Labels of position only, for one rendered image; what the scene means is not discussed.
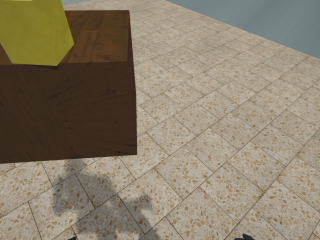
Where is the carton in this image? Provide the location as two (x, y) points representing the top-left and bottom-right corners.
(0, 0), (74, 66)

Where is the pedestal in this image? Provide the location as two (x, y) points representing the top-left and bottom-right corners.
(0, 10), (137, 164)

